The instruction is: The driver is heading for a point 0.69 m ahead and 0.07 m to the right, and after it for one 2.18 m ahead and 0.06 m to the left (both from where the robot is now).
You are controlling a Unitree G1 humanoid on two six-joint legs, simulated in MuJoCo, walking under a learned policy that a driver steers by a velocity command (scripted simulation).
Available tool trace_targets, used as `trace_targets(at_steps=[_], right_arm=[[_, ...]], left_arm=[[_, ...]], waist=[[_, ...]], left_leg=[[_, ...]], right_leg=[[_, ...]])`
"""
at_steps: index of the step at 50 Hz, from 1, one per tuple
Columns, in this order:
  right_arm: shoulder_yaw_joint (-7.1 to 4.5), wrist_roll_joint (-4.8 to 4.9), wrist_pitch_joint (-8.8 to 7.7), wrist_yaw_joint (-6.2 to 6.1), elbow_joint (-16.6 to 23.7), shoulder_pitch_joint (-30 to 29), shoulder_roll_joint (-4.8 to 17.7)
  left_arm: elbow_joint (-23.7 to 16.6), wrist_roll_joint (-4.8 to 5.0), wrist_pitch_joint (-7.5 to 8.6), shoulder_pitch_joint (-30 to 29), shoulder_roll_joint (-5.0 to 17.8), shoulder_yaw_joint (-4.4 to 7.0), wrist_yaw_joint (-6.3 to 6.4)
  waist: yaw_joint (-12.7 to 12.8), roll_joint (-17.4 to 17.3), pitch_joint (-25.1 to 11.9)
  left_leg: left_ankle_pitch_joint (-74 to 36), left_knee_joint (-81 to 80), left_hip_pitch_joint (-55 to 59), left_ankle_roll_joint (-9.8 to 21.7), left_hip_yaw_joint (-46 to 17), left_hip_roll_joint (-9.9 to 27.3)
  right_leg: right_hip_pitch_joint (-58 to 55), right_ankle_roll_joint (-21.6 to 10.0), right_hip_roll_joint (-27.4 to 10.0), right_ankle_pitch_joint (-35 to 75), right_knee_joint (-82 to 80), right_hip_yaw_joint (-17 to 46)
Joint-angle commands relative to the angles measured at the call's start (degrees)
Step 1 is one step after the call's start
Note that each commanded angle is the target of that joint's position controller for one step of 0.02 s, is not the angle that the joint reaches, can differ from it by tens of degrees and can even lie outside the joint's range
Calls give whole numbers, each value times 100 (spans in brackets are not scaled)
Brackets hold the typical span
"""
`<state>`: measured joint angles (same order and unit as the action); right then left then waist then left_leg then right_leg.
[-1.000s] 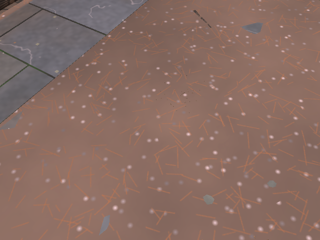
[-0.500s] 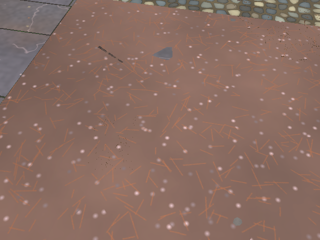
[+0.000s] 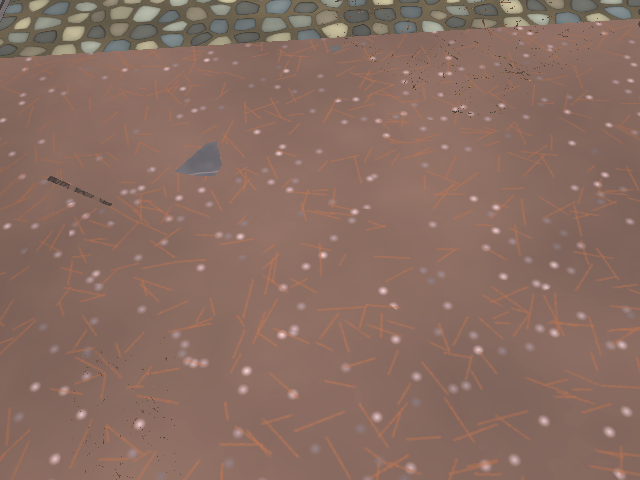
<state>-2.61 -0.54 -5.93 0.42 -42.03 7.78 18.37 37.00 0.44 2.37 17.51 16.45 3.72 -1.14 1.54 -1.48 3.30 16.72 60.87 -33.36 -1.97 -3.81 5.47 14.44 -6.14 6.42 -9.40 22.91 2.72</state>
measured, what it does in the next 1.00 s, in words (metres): walks ahead, turning right: left foot, then right foot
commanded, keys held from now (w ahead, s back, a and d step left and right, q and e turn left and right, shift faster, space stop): w+e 0.70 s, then w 0.04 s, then w+q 0.08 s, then q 0.18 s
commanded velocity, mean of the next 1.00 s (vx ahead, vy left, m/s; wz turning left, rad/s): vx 0.47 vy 0.00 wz -0.46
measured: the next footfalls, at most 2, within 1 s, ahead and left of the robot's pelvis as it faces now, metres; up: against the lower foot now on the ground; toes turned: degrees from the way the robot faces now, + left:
left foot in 0.28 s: +0.35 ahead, +0.14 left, +0.00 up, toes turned -13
right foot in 0.78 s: +0.53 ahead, -0.21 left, +0.00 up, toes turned -30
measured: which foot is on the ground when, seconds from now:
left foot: up 0.00-0.26, down 0.28-0.80, up 0.82-1.00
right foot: down 0.00-0.28, up 0.30-0.76, down 0.78-1.00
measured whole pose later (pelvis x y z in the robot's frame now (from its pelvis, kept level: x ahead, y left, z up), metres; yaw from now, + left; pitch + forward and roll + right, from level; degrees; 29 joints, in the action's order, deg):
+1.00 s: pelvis +0.51 -0.11 +0.00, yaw -26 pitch +1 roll +0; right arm -3.2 1.4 -2.4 -0.1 -47.3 11.5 18.5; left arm 40.6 -1.1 3.8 12.7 14.4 2.9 -1.2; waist 0.2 -2.6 4.2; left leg 18.5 63.4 -33.2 -2.3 -2.7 5.2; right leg 12.8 -4.5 2.5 -9.7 21.8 -5.1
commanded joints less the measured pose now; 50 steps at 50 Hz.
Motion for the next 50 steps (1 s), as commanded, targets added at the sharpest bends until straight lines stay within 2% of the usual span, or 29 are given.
trace_targets(at_steps=[1, 5, 8, 11, 12, 13, 14, 15, 16, 17, 18, 19, 20, 22, 24, 30, 34, 36, 37, 38, 39, 40, 41, 42, 43, 44, 45, 48, 50], right_arm=[[-104, -64, 41, -30, 323, -4, 406], [-9, 0, -2, 47, 526, -883, 215], [-63, 79, -57, 100, 645, -1138, 380], [-169, 100, -121, 125, 628, -932, 583], [-218, 98, -147, 109, 545, -596, 630], [-305, 49, -174, 71, 432, -49, 773], [-390, -46, -190, 22, 367, 798, 1068], [-501, -89, -102, 39, 162, 1300, 1496], [-400, 72, -74, 77, 222, 1210, 965], [-305, 81, -37, 45, 286, 964, 608], [-256, 19, 4, 30, 312, 683, 507], [-219, -6, 27, 17, 264, 526, 390], [-185, -42, 18, -5, 231, 460, 313], [-195, 7, -25, -13, 140, 458, 287], [-253, 35, -58, -16, 32, 505, 449], [-318, 58, 20, -49, -163, 584, 736], [-375, 160, 131, -55, -336, 886, 945], [-416, 230, 199, -66, -381, 938, 1085], [-439, 264, 232, -79, -401, 964, 1176], [-421, 286, 266, -84, -443, 974, 1178], [-324, 244, 260, -90, -482, 1036, 993], [-115, 5, 214, -51, -300, 1237, 420], [15, 86, 85, 15, -264, 1562, 225], [-168, 321, 16, 59, -232, 928, 860], [-159, 421, -6, 69, -89, 536, 822], [-142, 316, 18, 18, -168, 534, 688], [-180, 217, 90, -16, -255, 646, 699], [-169, 204, 376, -67, -521, 1205, 411], [-172, 156, 447, -111, -455, 1058, 320]], left_arm=[[-392, 15, 127, -218, 953, 262, 135], [-183, 67, 58, 120, 1035, 290, 210], [-14, 118, 28, 364, 1009, 295, 214], [47, 105, -28, 348, 959, 298, 241], [38, 97, -52, 274, 903, 284, 240], [11, 73, -52, 250, 710, 215, 227], [-82, -10, -39, 304, 363, 81, 208], [-236, 159, 10, 1119, 57, -21, 202], [-91, 216, 15, 1071, 670, 69, 230], [-139, 181, -14, 409, 996, 166, 227], [-202, 116, -41, 67, 979, 177, 238], [-276, 58, -38, -158, 905, 190, 220], [-299, 87, -55, -147, 791, 191, 182], [-318, 138, -113, -109, 537, 146, 143], [-433, 103, -151, -320, 397, 100, 131], [-590, 86, -64, -1103, 257, 14, -41], [-811, 111, -58, -1660, 269, 8, -178], [-872, 72, -71, -1619, 395, 74, -207], [-846, 39, -86, -1386, 505, 139, -197], [-682, 19, -98, -740, 663, 248, -168], [-388, 38, -122, 211, 919, 403, -79], [-231, 20, -161, 907, 1472, 515, 46], [-368, 46, -93, 750, 1608, 454, 32], [-389, -27, -18, 504, 1122, 301, -19], [-325, -93, 41, 215, 986, 233, -22], [-236, -94, 100, -121, 809, 182, -37], [-212, -92, 147, -384, 605, 134, -41], [-70, -161, 291, -751, 526, 119, -3], [48, -207, 319, -905, 548, 127, 73]], waist=[[-187, 347, -394], [171, 516, -272], [249, 608, -258], [83, 828, -295], [-106, 897, -380], [-379, 840, -726], [-708, 264, -1545], [-361, -1687, -2243], [-491, -1225, -1926], [-653, -693, -1188], [-579, -331, -781], [-495, -295, -453], [-363, -434, -349], [-288, -546, -285], [-284, -412, -182], [-509, -219, -50], [-630, -205, 136], [-474, -280, 22], [-280, -372, -182], [144, -303, -550], [634, -132, -1007], [652, 1012, -1677], [329, 1638, -2687], [603, 771, -2215], [469, 719, -1368], [177, 368, -984], [-19, 463, -800], [-387, 550, -729], [-437, 539, -563]], left_leg=[[-772, -830, -238, -240, 52, -14], [-2165, -2512, 366, -253, 110, -391], [-2186, -3021, 541, -155, -66, -494], [-1465, -3264, 818, 61, -146, -522], [-1349, -3430, 1256, 182, -46, -551], [-1343, -3553, 2152, 373, -65, -419], [-1037, -3428, 3631, 737, -945, 518], [298, -3989, 5404, 1714, -3681, 1794], [1631, -4315, 5252, 1656, -4269, 1877], [1515, -4400, 4578, 1385, -3305, 1612], [744, -4459, 3898, 1226, -2524, 1367], [79, -4577, 3371, 1193, -1970, 1148], [-336, -4714, 3024, 1129, -1516, 984], [-763, -4962, 2763, 1181, -955, 881], [-1191, -5145, 2716, 1298, -589, 966], [-2046, -5224, 2955, 1132, 663, 816], [-2367, -5090, 3448, 982, 1036, 993], [-3781, -4620, 3696, 899, 1209, 1064], [-4767, -4143, 3767, 861, 1288, 1070], [-5357, -3296, 3585, 788, 1395, 993], [-4968, -2157, 2808, 636, 1512, 801], [-1627, -77, 840, 361, 1575, 313], [1746, 1530, -367, 215, 580, -554], [1521, 1855, -755, 236, -56, -295], [1188, 1667, -793, 260, 14, -116], [861, 1188, -545, 219, 14, 117], [689, 847, -247, 161, -25, 228], [143, 535, 503, -60, -10, 108], [-327, 53, 392, -167, -32, 41]], right_leg=[[-127, -1065, -1384, 1494, -1008, 1405], [164, -680, -1073, 755, -882, 1198], [-169, -587, -1245, 364, -577, 1631], [-626, -472, -1423, 399, -53, 2121], [-614, -388, -1350, 548, 200, 2155], [-454, -209, -1069, 785, 840, 1972], [203, 12, -715, 67, 2400, 1518], [2261, 424, 52, -2438, 4292, 755], [2983, 512, -432, -2351, 5073, 875], [3161, 554, -633, -1807, 5246, 765], [2991, 585, -823, -1409, 5150, 574], [2887, 594, -972, -1142, 4886, 559], [2627, 578, -1119, -975, 4706, 535], [2472, 589, -1217, -888, 4427, 376], [2648, 643, -1286, -687, 4037, 322], [2446, 623, -1238, 918, 2282, -50], [2269, 421, -1113, 822, 1516, -356], [1850, 206, -860, 266, 1318, -572], [1389, 72, -650, -44, 1266, -707], [391, -113, -428, 31, 972, -770], [-1171, -297, -350, 409, 716, -626], [-3195, -775, -1731, 375, 757, 1377], [-3874, -1648, -2958, -456, -196, 4153], [-3321, -1369, -2898, 20, -401, 3528], [-2420, -1155, -2695, 1190, -352, 2379], [-1684, -934, -2382, 2175, -331, 1603], [-1184, -811, -2182, 2705, -412, 1059], [-351, -779, -2048, 3467, -857, 207], [-219, -725, -1981, 3641, -1001, -253]])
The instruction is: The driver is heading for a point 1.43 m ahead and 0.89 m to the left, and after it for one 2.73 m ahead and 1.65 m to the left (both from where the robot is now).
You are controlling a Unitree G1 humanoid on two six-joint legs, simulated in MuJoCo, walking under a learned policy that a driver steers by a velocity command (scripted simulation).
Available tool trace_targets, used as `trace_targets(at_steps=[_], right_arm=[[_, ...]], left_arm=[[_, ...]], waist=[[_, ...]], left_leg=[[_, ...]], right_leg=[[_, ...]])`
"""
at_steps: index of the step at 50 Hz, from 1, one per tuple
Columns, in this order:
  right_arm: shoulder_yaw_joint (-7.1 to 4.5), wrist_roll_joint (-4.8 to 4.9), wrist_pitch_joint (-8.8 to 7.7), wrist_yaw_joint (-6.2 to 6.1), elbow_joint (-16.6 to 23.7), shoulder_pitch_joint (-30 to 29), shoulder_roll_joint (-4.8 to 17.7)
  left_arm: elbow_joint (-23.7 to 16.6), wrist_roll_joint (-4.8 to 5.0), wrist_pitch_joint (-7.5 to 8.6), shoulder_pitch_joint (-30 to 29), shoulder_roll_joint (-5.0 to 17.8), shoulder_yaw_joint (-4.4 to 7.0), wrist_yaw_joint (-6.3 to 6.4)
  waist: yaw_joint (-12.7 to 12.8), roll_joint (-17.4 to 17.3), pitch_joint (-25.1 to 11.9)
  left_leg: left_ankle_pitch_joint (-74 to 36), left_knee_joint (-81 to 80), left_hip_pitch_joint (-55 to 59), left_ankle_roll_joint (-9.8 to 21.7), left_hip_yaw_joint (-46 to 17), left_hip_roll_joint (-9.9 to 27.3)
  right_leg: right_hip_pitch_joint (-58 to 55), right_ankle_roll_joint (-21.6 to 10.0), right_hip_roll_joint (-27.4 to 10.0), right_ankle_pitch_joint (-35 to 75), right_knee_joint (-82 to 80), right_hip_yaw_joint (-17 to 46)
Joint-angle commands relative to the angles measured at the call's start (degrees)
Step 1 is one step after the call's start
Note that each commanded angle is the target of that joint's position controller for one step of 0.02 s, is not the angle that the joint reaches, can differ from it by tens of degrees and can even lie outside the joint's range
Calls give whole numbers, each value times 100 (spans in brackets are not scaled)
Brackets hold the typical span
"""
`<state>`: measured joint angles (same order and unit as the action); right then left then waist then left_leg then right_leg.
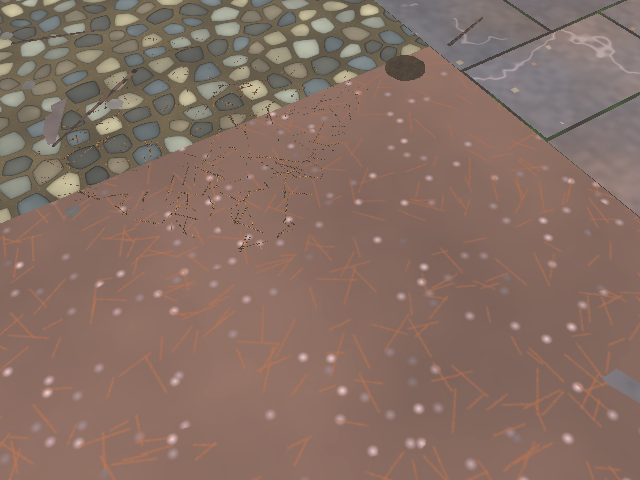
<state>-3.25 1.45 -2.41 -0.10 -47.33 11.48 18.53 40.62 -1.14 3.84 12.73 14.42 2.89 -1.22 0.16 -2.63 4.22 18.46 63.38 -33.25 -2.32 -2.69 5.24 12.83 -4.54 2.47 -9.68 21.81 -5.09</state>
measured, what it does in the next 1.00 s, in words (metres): walks ahead, turning left: left foot, then right foot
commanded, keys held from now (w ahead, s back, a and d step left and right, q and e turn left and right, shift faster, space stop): q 1.00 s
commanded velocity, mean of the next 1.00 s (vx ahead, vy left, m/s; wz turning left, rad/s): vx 0.06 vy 0.00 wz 0.51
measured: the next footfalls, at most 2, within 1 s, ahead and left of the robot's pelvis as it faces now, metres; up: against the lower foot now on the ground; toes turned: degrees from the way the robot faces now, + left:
left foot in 0.28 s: +0.22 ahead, +0.14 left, +0.00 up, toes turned +11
right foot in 0.70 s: +0.27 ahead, -0.09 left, +0.00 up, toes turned +29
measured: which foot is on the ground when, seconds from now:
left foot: up 0.00-0.26, down 0.28-0.70, up 0.72-1.00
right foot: down 0.00-0.28, up 0.30-0.68, down 0.70-1.00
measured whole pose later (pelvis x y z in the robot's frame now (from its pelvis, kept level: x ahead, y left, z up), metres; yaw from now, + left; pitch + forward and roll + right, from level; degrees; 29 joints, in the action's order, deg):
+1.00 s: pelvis +0.17 -0.01 +0.00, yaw +35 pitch +1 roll +1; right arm -5.1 1.2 4.3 -0.3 -35.5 10.6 18.1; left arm 42.5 -0.6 -0.9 9.1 14.9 3.5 2.3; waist 1.2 -1.5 3.0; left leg 22.5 51.8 -26.7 -5.5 -1.5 1.4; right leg 13.0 -0.2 -3.3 -13.4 25.0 -5.0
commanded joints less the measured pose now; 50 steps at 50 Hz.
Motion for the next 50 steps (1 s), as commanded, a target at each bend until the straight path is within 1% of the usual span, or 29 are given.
trace_targets(at_steps=[1, 4, 8, 11, 12, 13, 14, 15, 16, 17, 18, 19, 20, 21, 23, 26, 31, 33, 34, 35, 36, 37, 38, 39, 40, 42, 44, 48, 50], right_arm=[[-96, -67, 99, -56, 138, 562, 254], [-49, -92, 82, 46, 356, 63, 131], [-79, -100, 119, 209, 678, -288, 197], [-148, -109, 154, 316, 858, -266, 290], [-183, -106, 148, 332, 857, -76, 326], [-257, -112, 115, 310, 787, 323, 443], [-418, -147, 89, 205, 761, 755, 922], [-553, -220, 109, 82, 848, 832, 1569], [-436, -290, 98, 92, 981, 885, 1237], [-391, -227, 88, 109, 1113, 507, 1029], [-354, -107, 98, 79, 1150, 192, 828], [-299, -22, 149, 40, 1188, -54, 651], [-277, -29, 195, -12, 1225, -212, 599], [-294, -89, 245, -42, 1271, -276, 641], [-358, -145, 299, -106, 1317, -210, 765], [-424, -100, 356, -183, 1374, -225, 891], [-422, -103, 464, -174, 1472, -340, 847], [-404, -52, 512, -186, 1521, -471, 809], [-378, -28, 531, -199, 1524, -410, 723], [-300, -66, 533, -192, 1547, -236, 457], [-303, -38, 473, -174, 1755, -240, 399], [-429, -137, 404, -157, 1658, -115, 849], [-523, -77, 422, -131, 1495, 33, 1037], [-523, -72, 485, -148, 1328, 194, 929], [-495, -95, 536, -165, 1287, 231, 802], [-405, -38, 572, -132, 1389, 55, 550], [-336, 12, 556, -109, 1585, -325, 422], [-235, -36, 553, -14, 1782, -536, 288], [-248, -30, 575, 26, 1798, -467, 351]], left_arm=[[-270, -51, 154, -490, 747, 207, 131], [-150, -25, 38, -471, 825, 222, 265], [64, 72, -166, -288, 988, 288, 323], [101, 194, -317, -379, 1054, 331, 367], [85, 239, -354, -459, 1060, 339, 396], [91, 266, -378, -468, 1010, 331, 423], [89, 173, -350, -221, 953, 312, 423], [-117, -116, -301, 6, 545, 181, 358], [-93, -53, -255, -111, 663, 155, 259], [-116, 153, -256, -380, 885, 211, 205], [-137, 173, -283, -580, 848, 210, 228], [-100, 110, -335, -680, 853, 230, 290], [-112, 86, -389, -691, 875, 251, 332], [-100, 96, -419, -637, 784, 230, 334], [-28, 118, -415, -514, 638, 190, 346], [22, 121, -407, -530, 605, 165, 342], [-2, 151, -324, -580, 713, 215, 245], [82, 157, -245, -310, 716, 249, 192], [140, 135, -223, -136, 819, 299, 185], [124, 28, -236, 35, 1238, 401, 218], [122, -145, -294, -146, 1668, 483, 236], [-80, -226, -257, -418, 1357, 403, 251], [-189, -147, -247, -764, 1033, 314, 295], [-233, -40, -254, -972, 888, 276, 318], [-238, 52, -259, -986, 819, 249, 344], [-192, 60, -310, -771, 821, 225, 395], [-133, 21, -369, -443, 908, 257, 438], [-125, 54, -428, -343, 1221, 377, 396], [-137, 91, -435, -420, 1328, 422, 332]], waist=[[-291, 690, -600], [-60, 715, -556], [116, 643, -562], [39, 718, -531], [-85, 710, -599], [-297, 561, -803], [-435, -112, -1173], [-139, -1548, -1580], [-356, -1115, -2568], [-386, -539, -2232], [-265, -115, -1725], [-162, 166, -1313], [-25, 32, -1139], [47, -176, -1066], [40, -360, -1161], [-26, -434, -1311], [-105, -726, -1136], [67, -752, -1093], [130, -644, -1079], [53, 173, -1122], [-172, 1904, -764], [-119, 1643, -755], [-257, 1194, -692], [-323, 981, -596], [-256, 953, -553], [-108, 986, -492], [144, 1138, -562], [298, 1287, -771], [269, 1350, -799]], left_leg=[[-835, -577, 342, -155, -105, 68], [-1690, -1655, 412, -146, 133, 26], [-1471, -2310, 235, 11, 288, -34], [-737, -2571, 280, 253, 477, -174], [-734, -2852, 566, 376, 602, -318], [-1312, -3395, 1229, 553, 709, -544], [-3641, -3724, 2297, 873, -34, -243], [-6457, -3511, 3826, 1997, -2137, 1228], [-5585, -3856, 4327, 2693, -3191, 1646], [-4723, -4003, 4022, 2487, -2681, 1451], [-3864, -4078, 3548, 2154, -2243, 1161], [-3240, -4215, 2998, 1901, -1977, 975], [-2795, -4345, 2497, 1755, -1803, 771], [-2625, -4428, 2213, 1668, -1695, 582], [-2708, -4425, 2133, 1652, -1616, 471], [-2118, -4410, 1959, 1559, -1689, 381], [-950, -4393, 1799, 1372, -2250, 276], [-936, -4160, 1686, 1198, -2331, 134], [-707, -3932, 1456, 1001, -2235, -64], [324, -2986, 832, 674, -1733, -498], [1528, -1732, -238, 352, -487, -1411], [1605, -414, -227, 147, -688, -993], [1215, 102, -176, 85, -690, -920], [886, 365, -197, -23, -581, -878], [586, 623, -372, -119, -534, -846], [327, 578, -421, -265, -256, -775], [230, -14, -576, -373, -87, -626], [463, -1185, 110, -359, 196, -353], [470, -1678, 620, -264, 425, -376]], right_leg=[[-83, -817, -1509, 3616, -909, 290], [-337, -690, -1397, 3367, -875, -151], [-1014, -697, -1725, 3325, -516, -139], [-1213, -563, -1893, 3473, 143, -96], [-1182, -446, -1827, 3749, 574, -165], [-1024, -217, -1571, 3876, 1316, -353], [-398, 214, -1070, 2867, 2507, -504], [1598, 740, -52, -1942, 4455, -487], [2101, 785, 281, -3095, 5467, 869], [2371, 697, -6, -2791, 5632, 1163], [2530, 667, -185, -2380, 5338, 1130], [2504, 692, -331, -2087, 4867, 1089], [2175, 711, -385, -1857, 4387, 1072], [1897, 752, -289, -1701, 3984, 973], [1601, 863, -150, -1567, 3292, 915], [1216, 940, -83, -1137, 2585, 965], [868, 826, -8, -955, 1654, 1002], [367, 676, 14, -480, 676, 879], [-91, 550, -176, -146, 117, 941], [-633, 157, -1274, -215, -338, 1909], [-428, -747, -2326, 402, -752, 3383], [-112, -1150, -2645, 639, -746, 3580], [-36, -952, -2306, 720, -598, 2918], [-75, -662, -1892, 684, -480, 2309], [-242, -559, -1736, 751, -419, 2006], [-364, -605, -1555, 1215, -408, 1473], [-892, -713, -1630, 1461, -374, 1320], [-1071, -806, -1895, 1789, -289, 1048], [-866, -793, -1953, 1967, -242, 873]])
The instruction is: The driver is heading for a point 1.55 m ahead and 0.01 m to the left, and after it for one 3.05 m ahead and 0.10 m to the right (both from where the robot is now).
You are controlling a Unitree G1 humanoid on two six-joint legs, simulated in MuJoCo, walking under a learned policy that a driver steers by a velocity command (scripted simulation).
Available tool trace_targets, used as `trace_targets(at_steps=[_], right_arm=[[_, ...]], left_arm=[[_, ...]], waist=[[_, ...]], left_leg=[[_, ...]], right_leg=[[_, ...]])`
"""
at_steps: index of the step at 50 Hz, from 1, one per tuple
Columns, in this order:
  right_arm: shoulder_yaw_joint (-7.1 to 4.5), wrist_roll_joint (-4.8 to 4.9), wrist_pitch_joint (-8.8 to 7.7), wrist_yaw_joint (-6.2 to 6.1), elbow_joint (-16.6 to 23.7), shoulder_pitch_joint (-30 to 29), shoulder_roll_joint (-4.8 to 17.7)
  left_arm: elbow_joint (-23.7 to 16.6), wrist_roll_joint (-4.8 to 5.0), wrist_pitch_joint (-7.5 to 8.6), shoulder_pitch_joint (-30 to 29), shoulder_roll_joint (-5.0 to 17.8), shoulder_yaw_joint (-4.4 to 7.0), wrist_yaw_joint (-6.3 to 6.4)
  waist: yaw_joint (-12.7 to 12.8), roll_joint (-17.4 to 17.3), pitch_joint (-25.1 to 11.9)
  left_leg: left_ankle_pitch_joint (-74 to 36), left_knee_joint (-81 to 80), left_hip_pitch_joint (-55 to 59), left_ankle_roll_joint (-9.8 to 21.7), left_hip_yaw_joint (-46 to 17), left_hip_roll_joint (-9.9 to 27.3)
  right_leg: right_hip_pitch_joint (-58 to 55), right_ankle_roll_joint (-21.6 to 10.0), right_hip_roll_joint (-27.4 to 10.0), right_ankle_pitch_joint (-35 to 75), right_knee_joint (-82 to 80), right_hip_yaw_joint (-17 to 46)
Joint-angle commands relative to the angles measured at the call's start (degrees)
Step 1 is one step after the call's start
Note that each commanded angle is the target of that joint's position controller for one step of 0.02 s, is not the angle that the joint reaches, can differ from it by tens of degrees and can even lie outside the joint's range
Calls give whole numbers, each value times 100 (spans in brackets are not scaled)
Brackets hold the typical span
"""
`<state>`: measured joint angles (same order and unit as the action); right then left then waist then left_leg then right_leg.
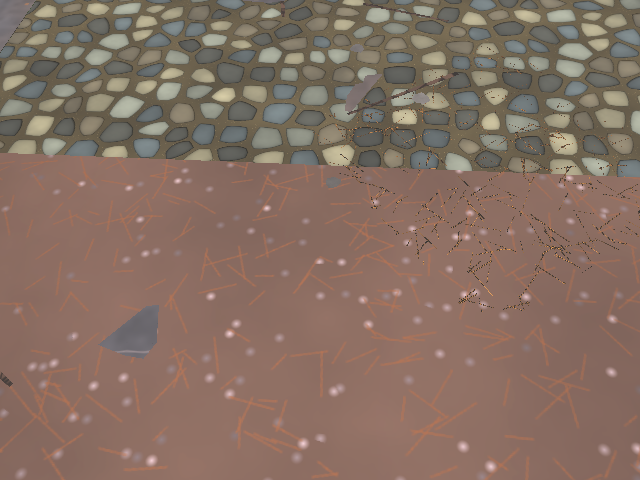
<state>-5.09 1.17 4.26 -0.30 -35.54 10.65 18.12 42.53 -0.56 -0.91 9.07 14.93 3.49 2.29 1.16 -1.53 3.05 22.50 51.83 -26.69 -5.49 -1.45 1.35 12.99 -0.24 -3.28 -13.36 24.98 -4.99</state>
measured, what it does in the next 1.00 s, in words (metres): steps on the spot: left foot, then right foot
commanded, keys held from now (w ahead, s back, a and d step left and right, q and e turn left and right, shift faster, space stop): q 0.30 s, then no key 0.18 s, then e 0.52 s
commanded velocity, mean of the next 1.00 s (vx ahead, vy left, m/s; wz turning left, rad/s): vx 0.00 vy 0.00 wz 0.13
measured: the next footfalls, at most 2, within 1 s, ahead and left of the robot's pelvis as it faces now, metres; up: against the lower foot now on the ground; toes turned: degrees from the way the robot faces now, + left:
left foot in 0.12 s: +0.03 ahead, +0.14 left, +0.00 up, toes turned +7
right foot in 0.54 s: +0.09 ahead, -0.09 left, +0.00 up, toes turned +17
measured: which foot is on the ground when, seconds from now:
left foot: up 0.00-0.10, down 0.12-1.00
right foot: down 0.00-0.12, up 0.14-0.52, down 0.54-0.88, up 0.90-1.00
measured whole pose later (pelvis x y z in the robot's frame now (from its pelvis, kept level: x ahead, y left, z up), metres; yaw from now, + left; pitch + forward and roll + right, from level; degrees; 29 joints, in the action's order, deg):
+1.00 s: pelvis +0.01 +0.01 -0.01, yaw +3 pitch +1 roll +1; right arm -4.8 -0.7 0.1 -2.4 -39.2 12.8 16.3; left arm 37.3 1.3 -2.7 8.2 19.2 4.8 0.1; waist -0.9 1.3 2.8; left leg 17.1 30.4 -14.2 0.3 3.5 0.9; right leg 27.4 2.0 1.7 -29.2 58.2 3.0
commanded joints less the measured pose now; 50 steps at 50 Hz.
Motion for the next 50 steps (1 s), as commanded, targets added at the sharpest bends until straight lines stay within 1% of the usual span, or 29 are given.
trace_targets(at_steps=[1, 3, 5, 6, 7, 8, 9, 10, 11, 12, 14, 18, 23, 24, 26, 27, 28, 29, 30, 31, 33, 39, 42, 44, 45, 46, 47, 48, 50], right_arm=[[-82, 2, -74, 64, 621, -346, 436], [-110, 12, -37, 109, 612, -220, 454], [-175, 0, -30, 115, 463, 192, 493], [-284, -2, -43, 54, 420, 435, 800], [-430, -51, -78, -50, 562, 552, 1563], [-349, -258, -226, 28, 622, 645, 1373], [-285, -270, -340, 59, 570, 461, 1193], [-252, -174, -394, 26, 527, 153, 1050], [-199, -80, -386, -12, 552, -72, 895], [-163, -42, -360, -50, 570, -243, 867], [-135, -92, -328, -108, 580, -263, 841], [-123, -100, -303, -164, 520, -203, 832], [-71, -148, -257, -83, 408, -202, 828], [-45, -137, -254, -67, 385, -234, 790], [135, -120, -274, -57, 310, -436, 369], [226, -187, -330, -44, 145, -114, 110], [241, -353, -387, -34, 52, 281, 66], [197, -363, -408, -47, 24, 492, 127], [149, -387, -408, -78, -48, 194, 405], [85, -335, -400, -99, -36, -99, 549], [51, -283, -345, -175, 16, -225, 525], [-20, -193, -443, -189, -40, -39, 276], [-114, -179, -475, -150, -58, 116, 362], [-201, -198, -459, -154, -71, 285, 586], [-235, -233, -457, -163, -68, 358, 732], [-208, -258, -485, -199, 29, 245, 695], [-159, -257, -515, -227, 101, 220, 634], [-142, -216, -526, -252, 142, 6, 618], [-197, -136, -505, -259, 111, -200, 785]], left_arm=[[-317, 61, 42, -52, 1298, 373, -49], [-288, 150, 55, -93, 1337, 393, -90], [-206, 251, 75, -81, 1209, 367, -107], [-92, 160, 99, 235, 972, 311, -135], [-373, -207, 121, 165, 533, 141, -177], [-547, -124, 143, -437, 801, 214, -118], [-555, 31, 115, -584, 988, 277, -87], [-509, 69, 93, -522, 993, 297, -55], [-423, 21, 72, -455, 1001, 315, -9], [-412, -18, 61, -365, 1018, 331, 7], [-374, 9, 80, -217, 907, 307, -25], [-359, 44, 81, -291, 706, 202, -65], [-432, 93, 104, -347, 758, 176, -157], [-441, 97, 123, -317, 753, 172, -178], [-305, 49, 183, 51, 515, 93, -254], [-293, -53, 211, 54, 509, 50, -275], [-390, -105, 220, -25, 949, 102, -253], [-358, -116, 230, -454, 875, 37, -267], [-476, -42, 241, -668, 684, 13, -300], [-438, -21, 254, -539, 741, 27, -309], [-432, 60, 288, -419, 1076, 103, -286], [-643, 148, 97, -224, 1105, 172, -119], [-850, 177, 4, -324, 1061, 201, -107], [-965, 192, -25, -328, 929, 185, -128], [-983, 180, -38, -229, 840, 171, -152], [-996, 149, -47, -207, 900, 213, -179], [-1004, 150, -60, -214, 1078, 305, -207], [-966, 194, -99, -135, 1028, 323, -229], [-994, 203, -165, -252, 734, 215, -254]], waist=[[158, 1255, -685], [58, 1245, -669], [-192, 1012, -733], [-203, 256, -886], [-47, -1732, -946], [-540, -1301, -1286], [-467, -801, -1047], [-282, -644, -817], [-195, -488, -743], [-88, -542, -714], [-17, -605, -859], [-141, -644, -926], [-291, -784, -735], [-273, -776, -703], [29, -607, -788], [-41, -351, -823], [-402, 521, -865], [-774, 1166, -746], [-548, 1024, -509], [-345, 923, -396], [-268, 1000, -258], [-152, 832, -527], [-169, 414, -605], [-169, -355, -581], [-169, -886, -567], [-217, -1215, -627], [-236, -776, -589], [-96, -378, -537], [-137, -421, -366]], left_leg=[[22, -768, 118, 111, 383, -15], [-236, -1454, 456, 297, 475, -53], [-1227, -2703, 1376, 638, 576, -245], [-2427, -3050, 2340, 895, -78, 70], [-5074, -2829, 3344, 1712, -2278, 1691], [-4876, -3004, 2826, 2653, -2835, 2167], [-4348, -3110, 2610, 2510, -2329, 1839], [-3834, -3120, 2400, 2174, -1931, 1478], [-3524, -3121, 2286, 1941, -1752, 1259], [-3596, -3136, 2046, 1877, -1626, 1123], [-3580, -3153, 1933, 1877, -1545, 973], [-3022, -3072, 1975, 1841, -1581, 906], [-2445, -2986, 1506, 1880, -1939, 948], [-2430, -2930, 1495, 1857, -2026, 941], [-2141, -2739, 1269, 1561, -1797, 753], [-1634, -2703, 1088, 1226, -1600, 517], [-746, -2103, 927, 861, -1057, 11], [-299, -2436, 1451, 566, -694, -168], [-623, -2526, 1704, 437, -625, -139], [-778, -2432, 1689, 457, -559, -199], [-930, -2292, 1571, 508, -458, -222], [-869, -2022, 1300, 484, -128, -303], [-1122, -2245, 1568, 651, -227, -93], [-1501, -2771, 1948, 1083, -867, 577], [-2120, -3088, 2163, 1557, -1560, 1335], [-2965, -3227, 2192, 2101, -2117, 2104], [-3528, -3233, 2106, 2350, -2169, 2363], [-3502, -3151, 2042, 2187, -1740, 2173], [-3323, -3149, 2027, 1800, -899, 1683]], right_leg=[[-875, -1207, -1419, 2375, -502, 821], [-865, -1092, -1482, 2392, -284, 741], [-502, -674, -1296, 1981, 337, 384], [248, -210, -968, 1078, 1227, -71], [2137, 406, -141, -2242, 3086, -442], [2534, 500, 227, -2729, 4118, 546], [2590, 451, 106, -2335, 4492, 785], [2625, 402, 38, -1812, 4385, 855], [2611, 412, -1, -1453, 4204, 903], [2398, 458, 55, -1153, 4138, 891], [2101, 524, 210, -804, 3933, 841], [1717, 580, 243, -609, 2675, 832], [924, 453, 274, -800, 1726, 741], [795, 407, 280, -774, 1461, 726], [-138, 260, 200, 302, 16, 643], [-667, 158, -5, 1138, -453, 922], [-893, -132, -738, 2374, -421, 1764], [47, -718, -944, 1711, -402, 2048], [377, -679, -627, 711, -503, 1922], [433, -507, -438, 282, -511, 1809], [474, -466, -410, 330, -492, 1990], [229, -792, -408, 1040, -76, 2545], [589, -645, -105, 1002, 347, 2402], [1258, -274, 381, 423, 1183, 1728], [1686, -60, 658, -303, 1872, 1222], [1999, 92, 583, -1996, 3057, 938], [2215, 204, 391, -2368, 4088, 1008], [2242, 257, 219, -2165, 4278, 1074], [2202, 355, 32, -1516, 3587, 828]])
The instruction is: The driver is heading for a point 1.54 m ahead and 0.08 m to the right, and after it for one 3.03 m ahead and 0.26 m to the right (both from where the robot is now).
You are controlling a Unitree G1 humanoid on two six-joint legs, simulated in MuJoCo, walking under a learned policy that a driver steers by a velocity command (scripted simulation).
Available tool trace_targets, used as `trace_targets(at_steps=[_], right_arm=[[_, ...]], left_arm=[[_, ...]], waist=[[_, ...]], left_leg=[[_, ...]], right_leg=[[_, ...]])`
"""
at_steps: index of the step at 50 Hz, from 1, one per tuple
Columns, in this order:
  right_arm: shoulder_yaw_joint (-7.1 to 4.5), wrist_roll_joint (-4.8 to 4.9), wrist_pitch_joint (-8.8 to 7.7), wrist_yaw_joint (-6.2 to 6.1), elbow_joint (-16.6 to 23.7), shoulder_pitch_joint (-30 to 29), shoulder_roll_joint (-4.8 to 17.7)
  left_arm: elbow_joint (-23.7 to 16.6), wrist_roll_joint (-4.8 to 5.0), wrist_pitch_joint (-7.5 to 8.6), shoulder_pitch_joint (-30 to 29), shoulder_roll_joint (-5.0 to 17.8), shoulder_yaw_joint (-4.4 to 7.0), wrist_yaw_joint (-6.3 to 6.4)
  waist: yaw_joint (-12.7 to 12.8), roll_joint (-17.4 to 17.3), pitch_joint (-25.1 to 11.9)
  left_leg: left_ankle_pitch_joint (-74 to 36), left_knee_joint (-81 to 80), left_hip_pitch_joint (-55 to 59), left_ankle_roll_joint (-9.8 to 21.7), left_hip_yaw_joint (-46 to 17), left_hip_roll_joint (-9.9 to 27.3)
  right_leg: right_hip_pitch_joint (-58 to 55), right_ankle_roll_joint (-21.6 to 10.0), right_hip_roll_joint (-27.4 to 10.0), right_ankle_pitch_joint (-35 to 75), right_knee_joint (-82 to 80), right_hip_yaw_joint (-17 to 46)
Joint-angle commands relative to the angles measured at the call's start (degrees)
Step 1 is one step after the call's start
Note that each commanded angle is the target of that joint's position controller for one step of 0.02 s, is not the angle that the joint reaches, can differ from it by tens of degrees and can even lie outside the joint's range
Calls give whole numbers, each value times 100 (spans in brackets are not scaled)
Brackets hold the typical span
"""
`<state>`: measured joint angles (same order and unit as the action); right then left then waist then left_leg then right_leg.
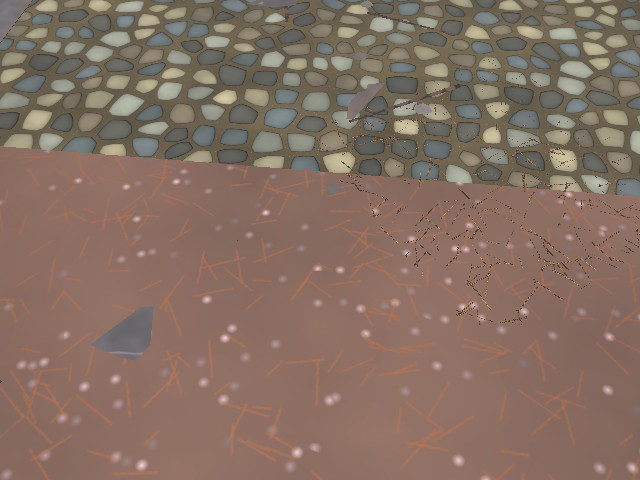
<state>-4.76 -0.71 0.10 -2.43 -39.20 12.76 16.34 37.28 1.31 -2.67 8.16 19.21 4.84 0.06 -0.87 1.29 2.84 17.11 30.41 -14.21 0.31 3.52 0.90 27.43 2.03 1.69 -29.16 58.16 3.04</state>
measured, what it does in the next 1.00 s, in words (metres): walks ahead: right foot, then left foot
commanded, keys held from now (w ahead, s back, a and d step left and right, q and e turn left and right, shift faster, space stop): e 0.28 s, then w+e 0.10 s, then w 0.16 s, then w+q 0.46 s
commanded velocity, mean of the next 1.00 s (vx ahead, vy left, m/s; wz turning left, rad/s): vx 0.25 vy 0.00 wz -0.18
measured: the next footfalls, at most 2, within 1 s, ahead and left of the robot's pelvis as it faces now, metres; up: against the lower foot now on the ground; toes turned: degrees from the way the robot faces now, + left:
right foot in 0.16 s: +0.04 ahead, -0.14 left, +0.00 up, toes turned -7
left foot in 0.66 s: +0.16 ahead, +0.05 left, +0.00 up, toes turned -18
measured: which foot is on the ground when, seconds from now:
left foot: down 0.00-0.16, up 0.18-0.64, down 0.66-1.00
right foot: up 0.00-0.14, down 0.16-0.68, up 0.70-1.00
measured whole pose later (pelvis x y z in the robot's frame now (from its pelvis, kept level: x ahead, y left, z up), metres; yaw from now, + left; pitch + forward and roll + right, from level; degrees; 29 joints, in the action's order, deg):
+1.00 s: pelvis +0.20 -0.07 +0.01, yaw -8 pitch +2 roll -1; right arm -2.4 1.6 -2.1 -1.0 -44.9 26.3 15.1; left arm 35.0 0.4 6.0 3.0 16.5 2.0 -2.0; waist -5.9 1.9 2.1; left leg 18.4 18.3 -2.0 2.0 -9.9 -2.5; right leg 32.4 3.0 -0.1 -3.9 33.0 4.2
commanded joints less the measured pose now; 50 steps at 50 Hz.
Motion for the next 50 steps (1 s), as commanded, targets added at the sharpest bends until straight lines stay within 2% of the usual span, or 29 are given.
trace_targets(at_steps=[1, 3, 5, 6, 7, 8, 9, 10, 11, 13, 14, 16, 18, 19, 22, 27, 29, 32, 33, 34, 35, 36, 37, 38, 40, 41, 46, 48, 50], right_arm=[[-249, 48, -42, -49, 456, -419, 1018], [-277, 53, 42, -36, 446, -416, 1068], [-297, 136, 68, -1, 397, -324, 1115], [-291, 204, 66, 18, 388, -376, 1108], [-263, 251, 45, 39, 339, -298, 1001], [-204, 177, 14, 83, 215, 55, 759], [-33, -196, 17, 102, 495, -29, 302], [-90, -73, -14, 49, 664, -662, 599], [-143, 81, 11, 12, 637, -777, 779], [-186, 16, 41, -78, 449, -669, 821], [-200, -11, 51, -88, 427, -607, 832], [-175, 29, 4, 13, 348, -422, 711], [-129, 92, -61, 84, 386, -643, 624], [-115, 101, -108, 106, 428, -806, 605], [-63, 110, -269, 196, 382, -935, 544], [-2, 171, -491, 328, 378, -1036, 518], [19, 222, -552, 367, 350, -946, 538], [36, 225, -610, 386, 146, -429, 516], [24, 225, -621, 367, 58, -81, 573], [-16, 197, -632, 334, -42, 466, 801], [-180, 142, -602, 356, -143, 858, 1432], [-170, 152, -605, 412, -166, 1157, 1283], [-89, 157, -620, 411, -134, 1058, 1061], [-50, 127, -615, 396, -51, 968, 934], [1, 126, -537, 327, -4, 873, 814], [25, 146, -486, 292, -8, 868, 763], [-30, 193, -322, 106, -118, 981, 937], [-64, 229, -290, 92, -175, 1150, 1016], [-91, 285, -281, 78, -192, 1150, 1055]], left_arm=[[-509, 9, 3, -200, 211, 35, -67], [-619, 32, 2, -238, 179, 5, -157], [-643, 46, -15, -91, 325, 71, -199], [-592, 29, -30, 122, 345, 107, -200], [-506, 1, -43, 391, 401, 164, -163], [-495, -19, -31, 607, 693, 274, -89], [-704, -78, 17, 719, 1496, 417, 25], [-773, -329, 178, 852, 1408, 345, -73], [-731, -337, 299, 666, 1234, 282, -109], [-682, -106, 316, 216, 880, 189, -11], [-697, -61, 280, 45, 831, 149, 36], [-654, -55, 246, 216, 713, 106, 117], [-634, -38, 276, 404, 675, 93, 154], [-607, -42, 292, 473, 710, 103, 169], [-502, -71, 346, 613, 745, 109, 183], [-322, -67, 413, 837, 808, 85, 71], [-289, -58, 430, 836, 810, 63, 21], [-234, -89, 440, 820, 626, -27, -29], [-239, -129, 465, 788, 452, -91, -36], [-324, -183, 513, 623, 154, -191, -38], [-582, -122, 637, 589, 86, -190, -22], [-674, -54, 740, 225, 552, -85, 28], [-668, 22, 819, 183, 665, -36, 2], [-607, -6, 868, 145, 556, -69, -30], [-644, -163, 946, -70, 461, -66, -99], [-653, -195, 961, -130, 369, -83, -127], [-714, -146, 969, -852, -86, -251, -209], [-737, -82, 969, -1050, 31, -210, -218], [-734, -34, 972, -1015, 219, -131, -199]], waist=[[17, -805, -381], [-52, -1043, -566], [-45, -1095, -733], [86, -1029, -783], [186, -890, -832], [188, -131, -830], [34, 1791, -803], [537, 1337, -1303], [436, 778, -983], [175, 357, -675], [70, 416, -656], [29, 494, -934], [177, 590, -753], [231, 653, -609], [344, 717, -518], [484, 687, -244], [456, 666, -174], [161, 494, -258], [4, 425, -360], [-194, -131, -467], [-124, -1465, -468], [-422, -1432, -130], [-316, -1048, 67], [-285, -854, 39], [-224, -614, 30], [-184, -667, -7], [-329, -801, -2], [-379, -837, -20], [-265, -897, -34]], left_leg=[[-2871, -959, 711, 1149, -1061, 1558], [-2967, -846, 619, 1074, -615, 1437], [-2816, -613, 733, 998, -510, 1540], [-2597, -379, 641, 874, -388, 1534], [-2137, 14, 393, 648, -184, 1412], [-1182, 962, -301, 212, 274, 1078], [2140, 2958, -2233, -441, 500, 280], [2527, 3933, -2478, -487, -621, -111], [2092, 4240, -2579, -442, -809, 4], [1115, 3885, -2590, -401, -881, 177], [804, 3769, -2352, -446, -874, 146], [250, 3477, -2099, -464, -773, 37], [8, 2683, -2226, -447, -764, -3], [-5, 2279, -2231, -444, -787, -35], [-166, 1325, -1929, -412, -742, -26], [-67, 446, -1197, -224, -552, -61], [-160, 179, -958, -50, -452, -30], [-415, -375, 114, 232, -298, -145], [-281, -418, 598, 354, -525, -6], [150, -797, 1172, 636, -1443, 616], [1363, -1512, 1926, 1396, -3440, 1481], [1778, -1923, 2044, 1844, -4619, 1992], [1675, -1881, 2053, 1779, -4395, 1907], [1281, -1876, 2086, 1654, -3935, 1629], [19, -1865, 1941, 1463, -3221, 1286], [-476, -1904, 1743, 1393, -2916, 1106], [-1580, -1826, 611, 1149, -1990, 583], [-1513, -1751, 417, 1086, -2143, 668], [-1392, -1623, 474, 956, -2428, 822]], right_leg=[[500, 166, -461, 212, -48, -164], [-127, 135, -404, 354, -829, -448], [-524, 39, -281, 714, -1598, -661], [-886, -63, -168, 1200, -2201, -816], [-1419, -215, 10, 1655, -2795, -866], [-2198, -461, -194, 2756, -3336, -245], [-3111, -1328, -1924, 5228, -3461, 2335], [-2580, -2377, -2510, 5156, -3729, 3171], [-2390, -2260, -2236, 4611, -3803, 2647], [-2159, -1634, -1628, 3710, -3749, 1956], [-1924, -1538, -1461, 3847, -3747, 1772], [-1939, -1508, -1194, 2305, -4009, 1713], [-2010, -1541, -1134, 539, -4381, 2003], [-2004, -1551, -1148, 238, -4486, 2142], [-2051, -1522, -1192, 307, -4506, 2110], [-1588, -1565, -1210, 73, -4490, 2224], [-1512, -1549, -1278, -43, -4462, 2239], [-1094, -1327, -1087, -61, -4079, 1908], [-848, -1180, -949, 52, -3720, 1694], [-341, -897, -579, 425, -2604, 1102], [971, -483, 191, 433, -1104, 4], [1965, -330, 83, -317, 14, 113], [2309, -371, -155, 28, 417, 297], [2367, -370, -263, 464, 526, 278], [2258, -285, -424, 1083, 123, 198], [1986, -198, -414, 1246, -221, 110], [517, 163, -29, 2378, -2129, -247], [32, 174, 79, 2764, -2532, -189], [-333, 87, 31, 2851, -2812, 15]])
